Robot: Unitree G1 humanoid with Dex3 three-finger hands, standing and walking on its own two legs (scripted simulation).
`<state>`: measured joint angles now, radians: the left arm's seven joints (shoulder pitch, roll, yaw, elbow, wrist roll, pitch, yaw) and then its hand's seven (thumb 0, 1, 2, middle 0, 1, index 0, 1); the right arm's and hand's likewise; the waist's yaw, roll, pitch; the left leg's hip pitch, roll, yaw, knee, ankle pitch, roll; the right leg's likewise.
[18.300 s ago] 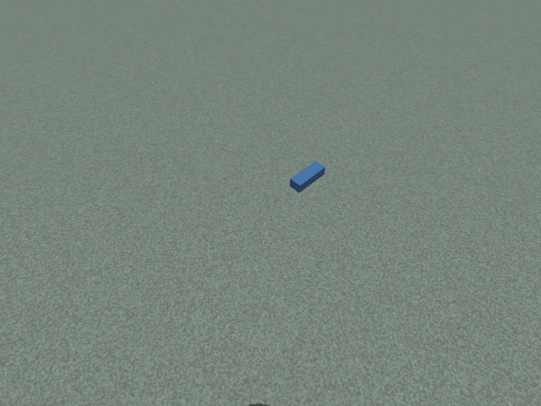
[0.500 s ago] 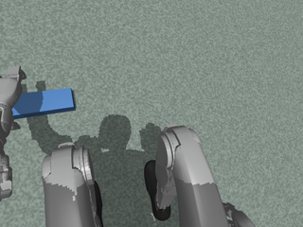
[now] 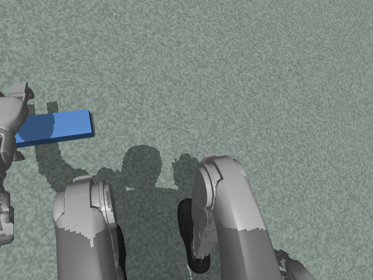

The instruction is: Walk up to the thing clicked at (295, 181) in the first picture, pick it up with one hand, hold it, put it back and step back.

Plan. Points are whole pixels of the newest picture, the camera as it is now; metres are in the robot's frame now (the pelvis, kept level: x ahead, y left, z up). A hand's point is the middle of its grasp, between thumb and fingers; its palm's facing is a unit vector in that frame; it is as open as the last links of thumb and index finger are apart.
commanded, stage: rise first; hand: left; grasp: from above
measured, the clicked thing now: (52, 128) +0.48 +0.25 -0.30
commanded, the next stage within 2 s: approach in 0.28 s
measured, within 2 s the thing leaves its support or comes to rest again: neither
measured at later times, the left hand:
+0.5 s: hand (16, 132) +0.44 +0.29 -0.18, palm faces -0.45 -0.06 -0.89, open 14.2 cm
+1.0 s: hand (29, 119) +0.47 +0.27 -0.19, palm faces -0.45 -0.09 -0.89, open 14.3 cm
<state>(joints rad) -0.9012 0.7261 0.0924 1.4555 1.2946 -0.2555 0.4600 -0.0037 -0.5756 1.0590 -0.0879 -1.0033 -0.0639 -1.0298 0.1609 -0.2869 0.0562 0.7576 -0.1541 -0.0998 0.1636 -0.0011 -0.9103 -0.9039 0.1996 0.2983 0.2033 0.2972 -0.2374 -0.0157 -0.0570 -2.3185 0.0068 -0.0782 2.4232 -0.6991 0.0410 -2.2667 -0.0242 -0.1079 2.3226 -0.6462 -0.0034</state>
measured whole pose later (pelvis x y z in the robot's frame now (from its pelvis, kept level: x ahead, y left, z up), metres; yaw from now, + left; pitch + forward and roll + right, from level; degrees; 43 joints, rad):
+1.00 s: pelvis +0.00 +0.00 -0.01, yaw -1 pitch +33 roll -8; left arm -0.98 0.77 0.19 1.57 1.29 -0.18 0.47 0.00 -0.58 1.07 -0.09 -1.01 -0.06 -1.04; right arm 0.22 -0.31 0.08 0.73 -0.18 -0.12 0.20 0.00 -0.91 -0.90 0.20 0.30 0.20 0.30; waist -0.32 0.01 0.00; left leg -2.34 0.01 -0.09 2.45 -0.70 0.04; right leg -2.30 -0.02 -0.12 2.34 -0.64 -0.01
